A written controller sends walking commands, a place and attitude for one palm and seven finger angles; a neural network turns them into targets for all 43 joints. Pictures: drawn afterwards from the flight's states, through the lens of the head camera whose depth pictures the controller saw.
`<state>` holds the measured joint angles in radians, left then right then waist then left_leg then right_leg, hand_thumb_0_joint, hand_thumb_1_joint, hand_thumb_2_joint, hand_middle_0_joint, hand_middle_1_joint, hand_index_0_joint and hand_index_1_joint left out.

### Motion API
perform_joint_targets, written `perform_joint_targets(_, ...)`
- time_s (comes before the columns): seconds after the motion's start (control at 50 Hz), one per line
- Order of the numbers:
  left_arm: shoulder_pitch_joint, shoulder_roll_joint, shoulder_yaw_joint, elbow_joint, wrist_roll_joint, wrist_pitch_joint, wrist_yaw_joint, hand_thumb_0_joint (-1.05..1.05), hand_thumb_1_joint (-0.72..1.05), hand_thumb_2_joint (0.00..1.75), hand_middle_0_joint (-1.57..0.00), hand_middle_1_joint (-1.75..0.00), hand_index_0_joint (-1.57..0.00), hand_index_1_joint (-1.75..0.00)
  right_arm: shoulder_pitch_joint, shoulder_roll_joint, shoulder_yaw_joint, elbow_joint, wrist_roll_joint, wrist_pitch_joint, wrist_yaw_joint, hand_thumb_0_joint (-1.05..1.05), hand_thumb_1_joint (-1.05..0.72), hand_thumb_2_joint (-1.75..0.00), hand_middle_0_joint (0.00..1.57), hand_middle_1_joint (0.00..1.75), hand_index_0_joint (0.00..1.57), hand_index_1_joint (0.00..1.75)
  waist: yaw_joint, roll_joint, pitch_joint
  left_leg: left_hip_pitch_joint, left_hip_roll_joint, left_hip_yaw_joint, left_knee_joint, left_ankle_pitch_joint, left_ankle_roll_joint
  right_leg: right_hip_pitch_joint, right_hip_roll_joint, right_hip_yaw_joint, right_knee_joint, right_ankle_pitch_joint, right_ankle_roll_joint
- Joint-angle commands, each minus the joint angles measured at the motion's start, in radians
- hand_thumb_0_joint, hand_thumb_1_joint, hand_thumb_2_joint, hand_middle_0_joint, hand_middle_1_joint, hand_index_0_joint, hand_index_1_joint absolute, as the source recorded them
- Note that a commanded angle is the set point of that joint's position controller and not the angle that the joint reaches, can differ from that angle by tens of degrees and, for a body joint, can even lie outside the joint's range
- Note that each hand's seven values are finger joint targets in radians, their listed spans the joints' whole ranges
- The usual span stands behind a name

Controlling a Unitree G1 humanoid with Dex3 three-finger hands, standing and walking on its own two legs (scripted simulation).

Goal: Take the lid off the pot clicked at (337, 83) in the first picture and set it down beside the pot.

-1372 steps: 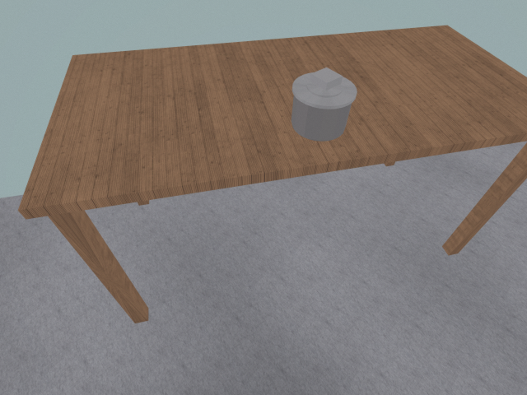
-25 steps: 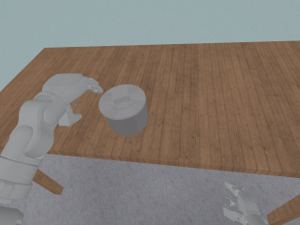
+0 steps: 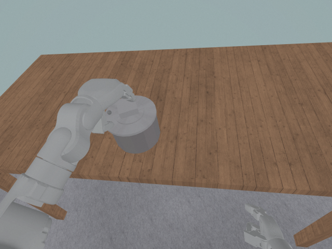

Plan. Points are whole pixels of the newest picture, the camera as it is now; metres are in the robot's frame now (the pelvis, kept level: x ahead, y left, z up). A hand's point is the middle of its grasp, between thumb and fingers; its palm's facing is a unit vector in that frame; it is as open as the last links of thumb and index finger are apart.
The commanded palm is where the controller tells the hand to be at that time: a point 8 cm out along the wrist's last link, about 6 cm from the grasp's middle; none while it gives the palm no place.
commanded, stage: move the open hand above the knob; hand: left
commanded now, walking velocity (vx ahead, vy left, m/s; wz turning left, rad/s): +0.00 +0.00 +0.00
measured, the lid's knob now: (127, 107) +0.46 +0.14 +0.09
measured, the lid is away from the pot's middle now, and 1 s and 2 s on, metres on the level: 0.00 0.00 0.00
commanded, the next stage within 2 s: lower the open fingers around the knob in 1.42 s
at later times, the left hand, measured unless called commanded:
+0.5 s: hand (114, 89) +0.44 +0.14 +0.17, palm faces -0.19 -0.03 -0.98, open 10.2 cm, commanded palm +0.42 +0.14 +0.23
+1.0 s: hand (115, 93) +0.43 +0.14 +0.17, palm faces -0.20 -0.01 -0.98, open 10.2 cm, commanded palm +0.41 +0.15 +0.23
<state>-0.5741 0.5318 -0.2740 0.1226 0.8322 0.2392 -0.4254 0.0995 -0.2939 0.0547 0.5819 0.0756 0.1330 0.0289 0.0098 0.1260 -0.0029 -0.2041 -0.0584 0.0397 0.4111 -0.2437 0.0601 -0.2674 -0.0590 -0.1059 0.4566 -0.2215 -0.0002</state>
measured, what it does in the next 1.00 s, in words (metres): stands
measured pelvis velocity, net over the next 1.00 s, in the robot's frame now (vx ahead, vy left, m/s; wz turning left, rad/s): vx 0.00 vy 0.00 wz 0.00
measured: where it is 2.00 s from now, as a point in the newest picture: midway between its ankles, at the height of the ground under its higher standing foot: outside the picture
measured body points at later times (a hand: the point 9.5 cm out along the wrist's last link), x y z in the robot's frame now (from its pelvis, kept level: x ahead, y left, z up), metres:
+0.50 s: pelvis +0.00 +0.00 +0.00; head +0.02 -0.05 +0.45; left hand +0.44 +0.14 +0.23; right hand +0.16 -0.24 -0.12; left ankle -0.02 +0.08 -0.74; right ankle +0.01 -0.12 -0.74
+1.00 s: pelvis +0.00 +0.00 +0.00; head +0.03 -0.04 +0.45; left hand +0.44 +0.14 +0.22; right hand +0.17 -0.23 -0.12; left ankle -0.02 +0.08 -0.74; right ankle +0.01 -0.12 -0.74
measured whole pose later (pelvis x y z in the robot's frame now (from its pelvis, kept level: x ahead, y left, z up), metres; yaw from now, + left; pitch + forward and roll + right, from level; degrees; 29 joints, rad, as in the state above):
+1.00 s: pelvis +0.00 +0.00 +0.00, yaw +0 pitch +3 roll +0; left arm -0.82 0.48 -0.31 0.44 0.84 0.25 -0.39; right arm 0.14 -0.29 0.05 0.63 0.08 0.12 -0.01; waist -0.02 0.10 -0.02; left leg -0.21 -0.06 0.04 0.40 -0.24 0.06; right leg -0.28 -0.06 -0.10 0.44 -0.21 0.00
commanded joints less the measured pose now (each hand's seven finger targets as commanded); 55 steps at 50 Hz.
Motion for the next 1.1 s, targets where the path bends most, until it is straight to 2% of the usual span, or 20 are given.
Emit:
perform_joint_targets(0.0, -0.604, 0.365, 0.283, -0.118, 0.044, 0.015, 0.082, 0.0, -0.33, 1.46, -0.82, -0.08, -0.82, -0.08, -0.105, -0.077, -0.026, -0.134, -0.007, -0.07, -0.018, 0.0, -0.9, -0.9, 0.2, 0.3, 0.2, 0.3, 0.015, -0.097, -0.421, 0.078, 0.027, -0.099, -0.028, 0.417, -0.011, 0.244, 0.024, 0.067, 0.006, 0.343, -0.039)
perform_joint_targets(0.12, -0.353, 0.087, 0.088, 0.052, -0.002, 0.037, 0.053, 0.0, -0.33, 1.46, -0.82, -0.08, -0.82, -0.08, -0.113, -0.087, -0.035, -0.157, 0.017, -0.056, 0.009, 0.0, -0.9, -0.9, 0.2, 0.3, 0.2, 0.3, -0.004, -0.184, -0.274, 0.016, 0.032, -0.064, -0.031, 0.318, -0.017, 0.149, 0.024, 0.042, -0.007, 0.29, -0.029)
perform_joint_targets(0.16, -0.432, 0.041, 0.025, -0.037, 0.012, 0.039, 0.04, 0.0, -0.33, 1.46, -0.82, -0.08, -0.82, -0.08, -0.125, -0.082, -0.039, -0.17, 0.02, -0.042, 0.017, 0.0, -0.9, -0.9, 0.2, 0.3, 0.2, 0.3, -0.02, -0.177, -0.318, 0.046, 0.029, -0.059, -0.025, 0.325, -0.01, 0.15, 0.025, 0.047, -0.011, 0.285, -0.03)
perform_joint_targets(0.24, -0.738, 0.291, 0.183, -0.095, 0.041, 0.039, 0.072, 0.0, -0.33, 1.46, -0.82, -0.08, -0.82, -0.08, -0.11, -0.103, -0.046, -0.138, 0.006, -0.042, -0.012, 0.0, -0.9, -0.9, 0.2, 0.3, 0.2, 0.3, -0.036, -0.106, -0.388, 0.075, 0.026, -0.089, -0.015, 0.279, 0.002, 0.172, 0.026, 0.067, -0.009, 0.262, -0.038)
perform_joint_targets(0.28, -0.853, 0.325, 0.201, -0.031, 0.06, 0.037, 0.081, 0.0, -0.33, 1.46, -0.82, -0.08, -0.82, -0.08, -0.068, -0.088, -0.035, -0.108, -0.002, -0.062, -0.033, 0.0, -0.9, -0.9, 0.2, 0.3, 0.2, 0.3, -0.036, -0.088, -0.426, 0.09, 0.021, -0.097, -0.028, 0.312, 0.001, 0.197, 0.03, 0.069, -0.009, 0.285, -0.04)
perform_joint_targets(0.36, -0.693, 0.198, 0.151, 0.137, 0.028, 0.04, 0.089, 0.0, -0.33, 1.46, -0.82, -0.08, -0.82, -0.08, -0.047, -0.075, -0.029, -0.093, 0.002, -0.072, -0.028, 0.0, -0.9, -0.9, 0.2, 0.3, 0.2, 0.3, -0.017, -0.141, -0.42, 0.074, 0.022, -0.09, -0.029, 0.376, -0.004, 0.212, 0.029, 0.061, -0.002, 0.326, -0.038)
perform_joint_targets(0.44, -0.545, -0.027, -0.014, 0.324, 0.013, 0.07, 0.061, 0.0, -0.33, 1.46, -0.82, -0.08, -0.82, -0.08, -0.05, -0.096, -0.045, -0.099, 0.021, -0.047, -0.006, 0.0, -0.9, -0.9, 0.2, 0.3, 0.2, 0.3, -0.051, -0.207, -0.235, 0.002, 0.029, -0.068, -0.023, 0.279, -0.011, 0.087, 0.031, 0.035, -0.017, 0.279, -0.033)
perform_joint_targets(0.48, -0.682, 0.047, 0.012, 0.221, 0.041, 0.06, 0.048, 0.0, -0.33, 1.46, -0.82, -0.08, -0.82, -0.08, -0.057, -0.1, -0.047, -0.115, 0.015, -0.039, -0.006, 0.0, -0.9, -0.9, 0.2, 0.3, 0.2, 0.3, -0.05, -0.193, -0.306, 0.015, 0.026, -0.066, -0.027, 0.258, -0.006, 0.117, 0.025, 0.048, -0.016, 0.265, -0.031)
perform_joint_targets(0.56, -0.897, 0.281, 0.174, -0.036, 0.059, 0.011, 0.058, 0.0, -0.33, 1.46, -0.82, -0.08, -0.82, -0.08, -0.045, -0.082, -0.044, -0.139, -0.008, -0.063, -0.023, 0.0, -0.9, -0.9, 0.2, 0.3, 0.2, 0.3, -0.03, -0.082, -0.591, 0.14, 0.016, -0.1, 0.0, 0.468, 0.015, 0.273, 0.022, 0.088, 0.019, 0.416, -0.034)
perform_joint_targets(0.6, -0.854, 0.323, 0.23, 0.092, 0.065, 0.006, 0.072, 0.0, -0.33, 1.46, -0.82, -0.08, -0.82, -0.08, -0.011, -0.082, -0.041, -0.105, -0.009, -0.071, -0.034, 0.0, -0.9, -0.9, 0.2, 0.3, 0.2, 0.3, -0.026, -0.135, -0.516, 0.107, 0.026, -0.095, -0.01, 0.47, 0.012, 0.267, 0.024, 0.082, 0.008, 0.427, -0.033)
perform_joint_targets(0.64, -0.694, 0.303, 0.245, 0.267, 0.039, 0.011, 0.091, 0.0, -0.33, 1.46, -0.82, -0.08, -0.82, -0.08, 0.003, -0.1, -0.039, -0.081, -0.001, -0.065, -0.035, 0.0, -0.9, -0.9, 0.2, 0.3, 0.2, 0.3, -0.019, -0.183, -0.382, 0.036, 0.031, -0.082, -0.023, 0.414, 0.003, 0.233, 0.028, 0.066, -0.007, 0.399, -0.035)
perform_joint_targets(0.68, -0.634, 0.169, 0.138, 0.362, 0.036, 0.03, 0.086, 0.0, -0.33, 1.46, -0.82, -0.08, -0.82, -0.08, -0.013, -0.093, -0.032, -0.08, 0.008, -0.055, -0.032, 0.0, -0.9, -0.9, 0.2, 0.3, 0.2, 0.3, -0.02, -0.233, -0.273, -0.024, 0.034, -0.059, -0.046, 0.305, -0.007, 0.176, 0.025, 0.055, -0.015, 0.326, -0.028)
perform_joint_targets(0.72, -0.568, 0.094, 0.078, 0.313, 0.029, 0.039, 0.076, 0.0, -0.33, 1.46, -0.82, -0.08, -0.82, -0.08, -0.046, -0.095, -0.035, -0.115, 0.018, -0.053, -0.018, 0.0, -0.9, -0.9, 0.2, 0.3, 0.2, 0.3, -0.015, -0.179, -0.281, -0.008, 0.031, -0.062, -0.04, 0.307, -0.01, 0.154, 0.024, 0.05, -0.004, 0.314, -0.033)
perform_joint_targets(0.76, -0.595, 0.014, 0.007, 0.117, 0.027, 0.04, 0.054, 0.0, -0.33, 1.46, -0.82, -0.08, -0.82, -0.08, -0.076, -0.082, -0.047, -0.152, 0.016, -0.043, 0.001, 0.0, -0.9, -0.9, 0.2, 0.3, 0.2, 0.3, -0.023, -0.125, -0.407, 0.091, 0.033, -0.074, -0.013, 0.447, -0.002, 0.168, 0.022, 0.06, 0.007, 0.364, -0.032)
perform_joint_targets(0.78, -0.646, 0.028, 0.007, 0.045, 0.032, 0.04, 0.046, 0.0, -0.33, 1.46, -0.82, -0.08, -0.82, -0.08, -0.082, -0.08, -0.054, -0.162, 0.012, -0.041, 0.005, 0.0, -0.9, -0.9, 0.2, 0.3, 0.2, 0.3, -0.031, -0.114, -0.432, 0.12, 0.035, -0.084, -0.003, 0.469, 0.002, 0.163, 0.021, 0.062, 0.002, 0.368, -0.031)
perform_joint_targets(0.86, -0.859, 0.3, 0.191, -0.009, 0.062, 0.026, 0.067, 0.0, -0.33, 1.46, -0.82, -0.08, -0.82, -0.08, -0.03, -0.088, -0.044, -0.123, 0.0, -0.051, -0.022, 0.0, -0.9, -0.9, 0.2, 0.3, 0.2, 0.3, -0.041, -0.13, -0.493, 0.127, 0.029, -0.091, -0.015, 0.427, 0.013, 0.221, 0.033, 0.079, -0.01, 0.375, -0.032)
perform_joint_targets(0.94, -0.75, 0.238, 0.173, 0.237, 0.032, 0.034, 0.094, 0.0, -0.33, 1.46, -0.82, -0.08, -0.82, -0.08, -0.02, -0.1, -0.039, -0.069, 0.009, -0.054, -0.045, 0.0, -0.9, -0.9, 0.2, 0.3, 0.2, 0.3, -0.04, -0.174, -0.334, 0.039, 0.03, -0.074, -0.042, 0.291, 0.004, 0.166, 0.029, 0.062, -0.034, 0.292, -0.038)
perform_joint_targets(1.0, -0.659, 0.115, 0.084, 0.254, 0.033, 0.039, 0.082, 0.0, -0.33, 1.46, -0.82, -0.08, -0.82, -0.08, -0.053, -0.084, -0.033, -0.101, 0.011, -0.056, -0.034, 0.0, -0.9, -0.9, 0.2, 0.3, 0.2, 0.3, -0.023, -0.154, -0.347, 0.047, 0.029, -0.074, -0.04, 0.311, -0.004, 0.158, 0.023, 0.059, -0.016, 0.293, -0.038)
perform_joint_targets(1.04, -0.647, 0.005, -0.006, 0.21, 0.023, 0.047, 0.063, 0.0, -0.33, 1.46, -0.82, -0.08, -0.82, -0.08, -0.07, -0.086, -0.045, -0.115, 0.014, -0.045, -0.018, 0.0, -0.9, -0.9, 0.2, 0.3, 0.2, 0.3, -0.046, -0.129, -0.345, 0.088, 0.032, -0.084, -0.02, 0.359, -0.005, 0.109, 0.026, 0.051, -0.017, 0.299, -0.041)
perform_joint_targets(1.08, -0.724, 0.045, 0.002, 0.1, 0.044, 0.045, 0.048, 0.0, -0.33, 1.46, -0.82, -0.08, -0.82, -0.08, -0.08, -0.081, -0.046, -0.132, 0.009, -0.042, -0.01, 0.0, -0.9, -0.9, 0.2, 0.3, 0.2, 0.3, -0.043, -0.105, -0.411, 0.127, 0.035, -0.093, -0.016, 0.401, -0.005, 0.122, 0.026, 0.056, -0.014, 0.301, -0.039)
